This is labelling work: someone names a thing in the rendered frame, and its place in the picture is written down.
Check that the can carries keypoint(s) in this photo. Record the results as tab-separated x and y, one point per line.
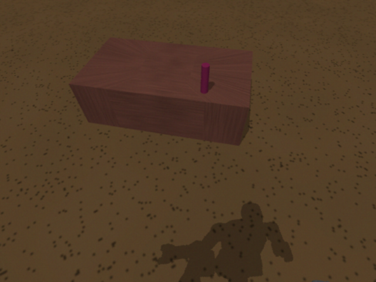
205	78

